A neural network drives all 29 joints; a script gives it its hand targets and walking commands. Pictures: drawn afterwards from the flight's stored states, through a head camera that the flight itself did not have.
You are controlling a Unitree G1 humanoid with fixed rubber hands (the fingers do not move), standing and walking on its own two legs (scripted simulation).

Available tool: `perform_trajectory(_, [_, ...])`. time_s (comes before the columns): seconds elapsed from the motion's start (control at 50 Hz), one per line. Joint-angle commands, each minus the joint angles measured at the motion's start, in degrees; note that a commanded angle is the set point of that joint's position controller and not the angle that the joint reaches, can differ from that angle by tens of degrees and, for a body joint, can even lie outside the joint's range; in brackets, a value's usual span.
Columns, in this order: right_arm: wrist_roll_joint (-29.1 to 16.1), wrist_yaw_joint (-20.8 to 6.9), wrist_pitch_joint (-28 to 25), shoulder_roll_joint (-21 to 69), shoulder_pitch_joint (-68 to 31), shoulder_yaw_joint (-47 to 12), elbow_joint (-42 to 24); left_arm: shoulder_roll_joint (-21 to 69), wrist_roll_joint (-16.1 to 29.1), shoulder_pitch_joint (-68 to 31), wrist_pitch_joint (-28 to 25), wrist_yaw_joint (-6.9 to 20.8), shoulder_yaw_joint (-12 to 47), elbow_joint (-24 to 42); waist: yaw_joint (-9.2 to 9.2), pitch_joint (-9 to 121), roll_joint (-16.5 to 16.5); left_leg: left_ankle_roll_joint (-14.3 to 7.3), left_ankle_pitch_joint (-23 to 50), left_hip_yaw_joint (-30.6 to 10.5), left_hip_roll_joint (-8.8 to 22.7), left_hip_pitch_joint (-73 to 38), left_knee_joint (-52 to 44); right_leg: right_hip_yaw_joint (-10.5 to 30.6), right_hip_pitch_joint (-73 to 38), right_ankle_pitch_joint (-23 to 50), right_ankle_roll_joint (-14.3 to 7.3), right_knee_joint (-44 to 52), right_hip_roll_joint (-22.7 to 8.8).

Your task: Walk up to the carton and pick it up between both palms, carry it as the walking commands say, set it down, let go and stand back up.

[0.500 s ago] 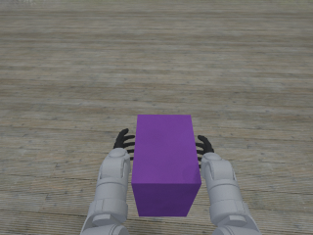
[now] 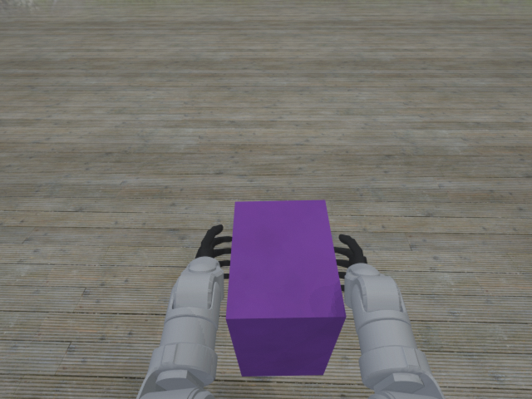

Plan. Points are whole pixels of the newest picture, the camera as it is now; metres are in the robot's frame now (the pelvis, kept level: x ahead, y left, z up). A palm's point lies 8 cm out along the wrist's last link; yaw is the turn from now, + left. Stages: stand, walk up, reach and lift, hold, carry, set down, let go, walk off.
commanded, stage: reach and lift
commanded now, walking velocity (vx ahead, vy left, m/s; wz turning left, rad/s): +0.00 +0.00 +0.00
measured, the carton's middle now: (281, 292) +0.31 +0.00 -0.02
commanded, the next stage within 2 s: hold in 0.58 s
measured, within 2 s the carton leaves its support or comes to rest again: neither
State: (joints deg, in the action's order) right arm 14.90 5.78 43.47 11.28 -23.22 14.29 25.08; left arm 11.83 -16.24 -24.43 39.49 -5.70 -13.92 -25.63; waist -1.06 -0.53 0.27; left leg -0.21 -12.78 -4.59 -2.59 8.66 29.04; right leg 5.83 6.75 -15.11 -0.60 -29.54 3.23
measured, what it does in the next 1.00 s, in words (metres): stands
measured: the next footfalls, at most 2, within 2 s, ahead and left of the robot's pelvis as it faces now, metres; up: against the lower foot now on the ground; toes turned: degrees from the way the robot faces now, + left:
none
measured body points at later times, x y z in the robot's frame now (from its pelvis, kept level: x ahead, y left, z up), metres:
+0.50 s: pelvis -0.01 +0.00 +0.00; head -0.08 +0.00 +0.44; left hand +0.31 +0.12 +0.05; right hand +0.30 -0.12 +0.04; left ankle +0.04 +0.12 -0.74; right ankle +0.02 -0.12 -0.74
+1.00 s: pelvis -0.01 +0.00 +0.00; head -0.08 +0.00 +0.44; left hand +0.30 +0.13 +0.05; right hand +0.30 -0.12 +0.04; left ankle +0.04 +0.12 -0.74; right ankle +0.02 -0.12 -0.74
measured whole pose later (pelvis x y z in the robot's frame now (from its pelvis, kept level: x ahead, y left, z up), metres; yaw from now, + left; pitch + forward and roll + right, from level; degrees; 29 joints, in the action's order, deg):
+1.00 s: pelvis -0.01 +0.00 +0.00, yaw +0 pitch -9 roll +0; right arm 14.8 5.3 44.8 10.7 -21.6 12.8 24.6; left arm 11.6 -16.5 -23.9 41.8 -5.5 -12.6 -25.5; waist -1.4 0.0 0.4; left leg -0.3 -12.4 -4.5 -2.9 9.0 30.1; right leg 5.8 7.4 -15.2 -0.5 -31.4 3.1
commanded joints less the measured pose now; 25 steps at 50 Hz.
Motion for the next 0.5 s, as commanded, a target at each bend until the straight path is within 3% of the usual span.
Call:
perform_trajectory(0.0, [-15.77,-14.5,-5.43,56.91,-40.45,-30.78,-9.25,63.92,16.75,-28.29,0.15,14.34,29.66,2.61,0.7,19.48,-1.13,0.48,16.64,-1.78,-0.33,-11.52,-3.01,1.53,0.38,11.81,-0.14,5.74,0.91])
perform_trajectory(0.04, [-16.35,-14.5,-6.04,56.12,-43.04,-31.84,-12.4,64.62,16.85,-27.72,0.5,14.45,30.41,1.14,0.8,21.17,0.77,0.95,16.48,-1.65,-0.9,-11.2,-3.3,1.54,-0.8,12.52,-0.27,5.46,1.07])
perform_trajectory(0.06, [-16.09,-14.53,-5.32,56.34,-42.49,-31.08,-10.95,63.44,16.57,-27.27,0.49,14.62,28.64,1.27,0.26,19.5,-1.53,0.52,14.68,-1.33,-0.84,-9.91,-3.63,1.43,-0.7,11.18,0.24,5.93,1.08])
perform_trajectory(0.08, [-15.78,-14.89,-5.35,56.28,-40.17,-30.36,-10.66,64.46,15.48,-25.23,0.84,14.58,28.36,-0.07,0.37,17.97,1.76,0.68,14.43,-1.74,-0.72,-9.98,-4.07,1.64,-0.23,10.78,-0.24,5.88,0.54])
perform_trajectory(0.1, [-15.5,-15.19,-5.04,56.05,-40.41,-29.82,-9.04,63.63,15.42,-25.5,1.11,14.33,27.85,-0.49,-0.04,17.93,0.54,0.81,13.97,-1.19,-0.85,-9.83,-4.41,1.27,-0.51,10.51,-0.03,6.27,0.84])
perform_trajectory(0.12, [-17.11,-15.11,-5.71,56.97,-43.74,-32.81,-13.72,65.5,17.1,-25.2,0.42,14.8,28.88,0.49,0.55,22.16,-2.15,0.43,15.05,-1.66,-1.06,-11.0,-3.53,1.3,-1.7,11.63,0.05,6.05,1.04])
perform_trajectory(0.14, [-15.75,-14.94,-5.53,57.13,-41.66,-31.3,-11.61,64.12,16.61,-27.43,0.36,15.12,29.17,1.72,0.4,21.0,-0.8,0.46,13.57,-0.78,-1.63,-11.31,-3.29,1.23,-0.7,10.52,0.03,6.5,0.99])
perform_trajectory(0.16, [-17.21,-15.21,-5.92,57.45,-41.09,-33.13,-13.87,64.62,16.87,-24.92,0.13,14.97,30.07,2.78,-0.09,21.58,-1.18,0.37,16.59,-1.66,-1.2,-10.99,-3.57,1.18,-2.24,13.55,0.16,5.9,1.1])
perform_trajectory(0.18, [-16.35,-15.26,-5.44,57.4,-39.7,-31.16,-11.62,64.67,16.13,-25.19,0.64,14.89,29.22,1.88,0.47,18.3,0.99,0.57,14.51,-1.65,-1.12,-10.87,-3.95,1.5,-0.02,11.48,-0.03,6.13,0.6])
perform_trajectory(0.2, [-15.68,-15.24,-5.16,57.57,-41.05,-30.98,-11.52,64.11,16.39,-27.26,0.47,14.82,29.33,3.09,0.57,18.96,-0.85,0.59,13.32,-1.61,-1.06,-11.19,-3.85,1.24,0.54,10.24,0.02,5.98,1.15])
perform_trajectory(0.22, [-15.08,-15.44,-5.08,57.35,-39.88,-29.52,-9.92,64.3,15.2,-24.95,1.05,14.96,28.04,-0.31,0.2,15.83,0.68,0.63,10.06,-1.72,-0.77,-9.77,-4.77,1.06,1.43,7.42,-0.2,6.33,0.8])
perform_trajectory(0.24, [-15.37,-15.58,-5.21,57.39,-39.63,-30.08,-10.87,64.95,15.82,-25.6,0.75,15.01,28.5,0.96,0.33,15.85,1.32,0.56,9.16,-1.93,-0.9,-7.96,-5.07,0.96,-0.18,6.8,-0.53,6.3,1.04])
perform_trajectory(0.28, [-16.6,-15.58,-5.63,57.71,-41.79,-32.41,-14.33,66.27,17.57,-26.28,0.55,15.37,29.97,1.89,0.77,20.2,0.01,0.16,10.72,-1.84,-0.9,-8.94,-4.13,0.89,-1.69,8.81,-0.22,5.75,1.14])
perform_trajectory(0.32, [-17.24,-15.47,-5.85,59.17,-43.87,-33.01,-14.59,65.24,16.64,-25.68,0.44,15.69,29.14,1.59,-0.45,21.86,-1.36,0.02,11.19,-1.4,-1.62,-11.46,-3.24,1.72,0.32,8.09,0.07,6.78,0.43])
perform_trajectory(0.34, [-16.33,-15.63,-5.02,58.19,-42.26,-31.07,-10.93,64.21,16.16,-26.24,0.53,15.27,27.8,1.05,-0.36,17.67,-0.37,-0.13,8.11,-1.93,-1.05,-9.47,-4.11,1.26,1.34,5.41,-0.23,6.42,0.73])
perform_trajectory(0.36, [-16.99,-15.68,-5.61,59.02,-43.47,-32.74,-13.05,65.2,16.16,-25.9,0.52,15.39,28.6,0.22,-0.53,18.66,-0.52,-0.18,8.42,-1.7,-0.97,-9.74,-3.97,1.25,1.14,5.4,-0.23,6.37,0.82])
perform_trajectory(0.38, [-16.64,-15.62,-5.1,57.72,-44.04,-32.2,-12.91,64.97,16.06,-24.24,0.76,15.36,26.59,-2.19,-0.68,15.24,-2.75,-0.74,6.77,-2.21,-0.25,-9.06,-4.39,1.25,2.93,3.48,-0.24,6.29,0.9])
perform_trajectory(0.42, [-15.6,-16.13,-4.58,59.08,-43.8,-30.06,-8.49,63.95,14.07,-26.23,0.85,15.43,24.56,-3.33,-1.25,12.62,-0.78,-0.63,0.52,-1.52,-0.64,-6.33,-5.47,0.8,3.94,-1.44,-0.15,6.62,0.58])
perform_trajectory(0.44, [-15.33,-15.77,-4.64,59.21,-43.69,-29.13,-7.47,63.57,14.81,-27.44,0.41,15.45,24.02,-3.14,-0.68,12.57,-3.27,-1.05,-1.63,-1.74,-0.52,-7.48,-5.14,1.22,5.76,-4.0,-0.38,7.02,0.18])
perform_trajectory(0.48, [-16.19,-15.96,-5.47,59.65,-44.84,-29.62,-7.59,65.21,16.74,-31.89,0.2,15.94,25.89,-1.96,-0.23,13.99,-1.11,-0.88,-0.61,-1.8,-0.6,-6.32,-4.58,1.36,4.52,-2.17,-0.91,6.19,0.26])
